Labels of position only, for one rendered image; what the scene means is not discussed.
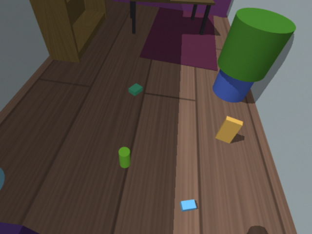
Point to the bookshelf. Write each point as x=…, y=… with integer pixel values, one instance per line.
x=69, y=26

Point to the coffee table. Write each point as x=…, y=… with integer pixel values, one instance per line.
x=195, y=2

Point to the sofa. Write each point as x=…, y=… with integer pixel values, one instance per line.
x=219, y=9

